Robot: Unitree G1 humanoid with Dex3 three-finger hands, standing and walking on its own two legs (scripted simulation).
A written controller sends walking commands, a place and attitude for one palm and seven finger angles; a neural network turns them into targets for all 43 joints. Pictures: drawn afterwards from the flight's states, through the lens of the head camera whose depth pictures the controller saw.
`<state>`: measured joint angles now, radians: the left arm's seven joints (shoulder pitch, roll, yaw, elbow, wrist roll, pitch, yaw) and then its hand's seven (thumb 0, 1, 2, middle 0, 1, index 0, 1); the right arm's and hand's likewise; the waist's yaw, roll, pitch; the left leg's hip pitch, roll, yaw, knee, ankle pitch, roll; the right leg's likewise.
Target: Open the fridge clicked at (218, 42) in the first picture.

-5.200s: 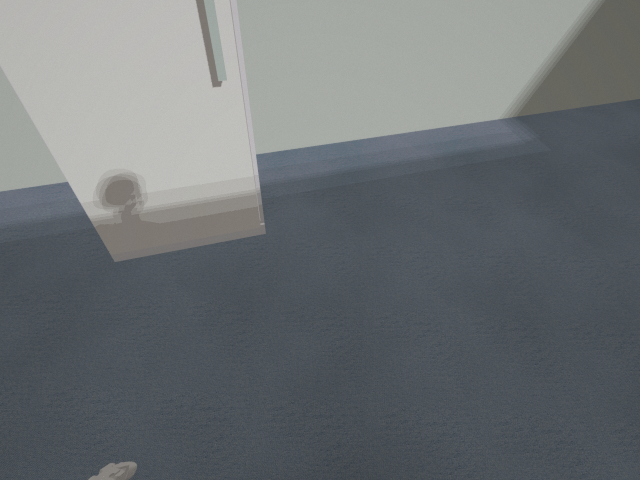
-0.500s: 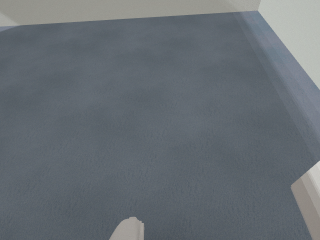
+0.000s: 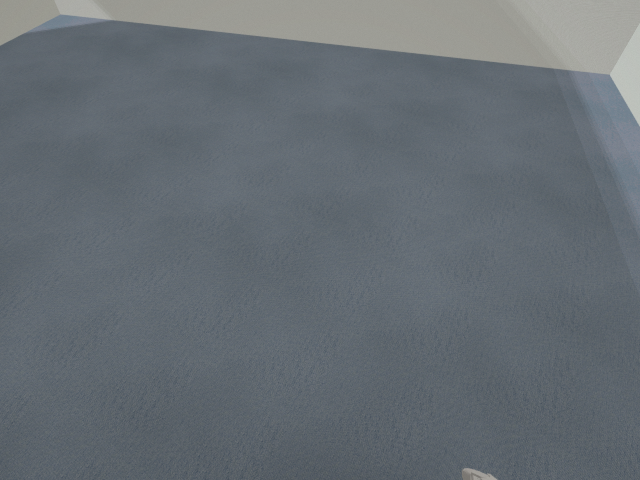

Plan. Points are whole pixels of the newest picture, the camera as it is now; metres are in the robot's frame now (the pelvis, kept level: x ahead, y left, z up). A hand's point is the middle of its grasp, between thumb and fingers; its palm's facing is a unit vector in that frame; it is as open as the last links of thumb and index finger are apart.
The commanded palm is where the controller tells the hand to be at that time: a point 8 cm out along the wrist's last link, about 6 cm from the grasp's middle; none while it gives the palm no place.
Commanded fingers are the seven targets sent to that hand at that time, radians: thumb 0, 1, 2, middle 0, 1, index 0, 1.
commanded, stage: turn to face it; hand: right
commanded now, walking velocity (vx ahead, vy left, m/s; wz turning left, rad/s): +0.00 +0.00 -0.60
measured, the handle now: out of the picture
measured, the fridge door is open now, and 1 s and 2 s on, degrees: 0 0 0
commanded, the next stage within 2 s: none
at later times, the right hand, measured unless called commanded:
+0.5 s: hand out of the picture +0.04 -0.24 -0.15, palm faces +0.28 +0.92 -0.27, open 7.4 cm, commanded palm none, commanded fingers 0.00 -0.90 -0.90 0.20 0.30 0.20 0.30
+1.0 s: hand out of the picture -0.08 -0.16 -0.16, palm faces +0.58 +0.78 -0.25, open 7.4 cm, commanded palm none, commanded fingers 0.00 -0.90 -0.90 0.20 0.30 0.20 0.30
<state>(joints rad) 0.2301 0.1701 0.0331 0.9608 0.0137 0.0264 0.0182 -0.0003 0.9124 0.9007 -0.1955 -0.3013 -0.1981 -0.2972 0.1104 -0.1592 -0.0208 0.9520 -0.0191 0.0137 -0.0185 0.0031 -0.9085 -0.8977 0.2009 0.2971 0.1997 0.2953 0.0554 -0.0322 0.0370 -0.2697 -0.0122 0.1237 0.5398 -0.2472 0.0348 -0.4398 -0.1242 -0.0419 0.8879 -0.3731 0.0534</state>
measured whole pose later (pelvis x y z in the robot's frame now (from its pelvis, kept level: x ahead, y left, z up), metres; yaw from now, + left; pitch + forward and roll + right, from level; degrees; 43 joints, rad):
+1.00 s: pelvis -0.01 +0.02 +0.01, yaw -35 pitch +1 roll -1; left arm 0.13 0.26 0.08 0.93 0.02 0.09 -0.03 0.00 0.91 0.90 -0.19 -0.30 -0.20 -0.30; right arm 0.26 -0.19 -0.03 0.92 -0.02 0.02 -0.02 0.00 -0.91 -0.90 0.20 0.30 0.20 0.30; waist -0.01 0.00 0.10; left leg -0.18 0.14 0.24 0.55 -0.37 -0.02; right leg -0.38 -0.05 -0.07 0.80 -0.41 0.07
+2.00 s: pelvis +0.00 +0.01 -0.01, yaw -71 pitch +0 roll +0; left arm 0.14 0.26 0.06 0.92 0.02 0.06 -0.03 0.00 0.91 0.90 -0.20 -0.30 -0.20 -0.30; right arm 0.27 -0.25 -0.05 0.92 -0.02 0.04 -0.02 0.00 -0.91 -0.90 0.20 0.30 0.20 0.30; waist -0.02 0.02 0.09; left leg -0.22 0.19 0.31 0.65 -0.39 -0.05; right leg -0.31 -0.04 -0.11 0.64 -0.32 0.03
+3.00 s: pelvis +0.02 +0.04 +0.02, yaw -96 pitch -1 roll -1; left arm 0.23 0.24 0.07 1.02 0.03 0.06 -0.02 0.00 0.91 0.90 -0.19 -0.30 -0.20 -0.30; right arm 0.34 -0.17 -0.03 1.01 -0.03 -0.01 -0.01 0.00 -0.91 -0.90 0.20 0.30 0.20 0.30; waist -0.04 -0.01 0.01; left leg -0.19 0.07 0.13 0.43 -0.23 0.01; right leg -0.31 -0.05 -0.02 0.78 -0.43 0.03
